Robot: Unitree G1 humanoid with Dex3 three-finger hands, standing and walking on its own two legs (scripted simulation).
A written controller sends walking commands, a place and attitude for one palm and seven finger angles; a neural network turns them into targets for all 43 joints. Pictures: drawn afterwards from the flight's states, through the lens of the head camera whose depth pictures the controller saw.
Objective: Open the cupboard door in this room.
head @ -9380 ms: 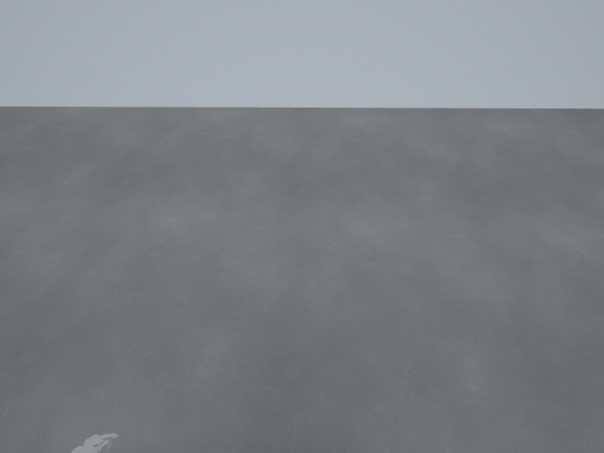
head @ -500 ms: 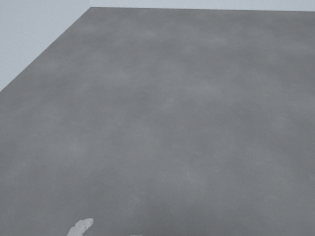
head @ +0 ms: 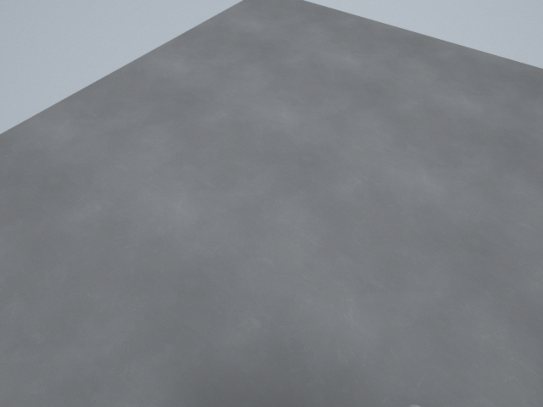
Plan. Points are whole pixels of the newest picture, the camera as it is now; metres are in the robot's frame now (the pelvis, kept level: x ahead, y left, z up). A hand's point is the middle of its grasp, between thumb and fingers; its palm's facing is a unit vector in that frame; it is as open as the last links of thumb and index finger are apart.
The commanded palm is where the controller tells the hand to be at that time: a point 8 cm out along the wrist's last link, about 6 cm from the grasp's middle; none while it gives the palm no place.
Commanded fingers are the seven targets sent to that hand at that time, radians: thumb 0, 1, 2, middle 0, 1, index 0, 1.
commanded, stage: turn or walk to find it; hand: left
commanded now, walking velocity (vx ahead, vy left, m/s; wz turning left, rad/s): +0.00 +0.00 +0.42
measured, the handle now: out of the picture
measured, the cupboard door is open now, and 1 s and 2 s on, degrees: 0 0 0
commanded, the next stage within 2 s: stand and wait in 1.14 s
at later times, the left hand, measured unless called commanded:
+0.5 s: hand out of the picture +0.03 +0.17 -0.13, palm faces +0.21 -0.94 -0.28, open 7.3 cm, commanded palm none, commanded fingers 0.00 0.90 0.90 -0.20 -0.30 -0.20 -0.30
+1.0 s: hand out of the picture -0.16 +0.20 -0.17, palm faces +0.47 -0.85 -0.24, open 7.4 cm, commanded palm none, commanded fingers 0.00 0.90 0.90 -0.20 -0.30 -0.20 -0.30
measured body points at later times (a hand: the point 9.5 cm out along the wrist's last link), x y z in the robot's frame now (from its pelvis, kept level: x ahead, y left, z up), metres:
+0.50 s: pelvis -0.03 -0.04 +0.01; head -0.01 -0.07 +0.45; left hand +0.02 +0.22 -0.11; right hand +0.04 -0.28 -0.16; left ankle -0.04 +0.09 -0.68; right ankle +0.00 -0.14 -0.73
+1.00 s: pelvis -0.10 +0.00 +0.01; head -0.09 +0.03 +0.46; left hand -0.19 +0.25 -0.15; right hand +0.09 -0.19 -0.12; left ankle -0.14 +0.08 -0.73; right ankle -0.03 -0.14 -0.66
